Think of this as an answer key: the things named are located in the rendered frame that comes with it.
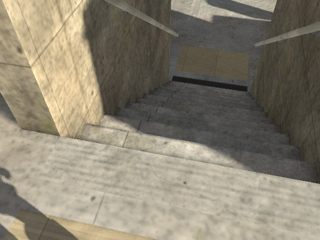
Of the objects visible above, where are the stairs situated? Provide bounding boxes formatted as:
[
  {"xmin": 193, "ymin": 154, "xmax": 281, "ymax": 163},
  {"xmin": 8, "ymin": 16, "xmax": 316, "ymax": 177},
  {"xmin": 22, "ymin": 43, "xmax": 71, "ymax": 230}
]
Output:
[{"xmin": 78, "ymin": 81, "xmax": 318, "ymax": 184}]

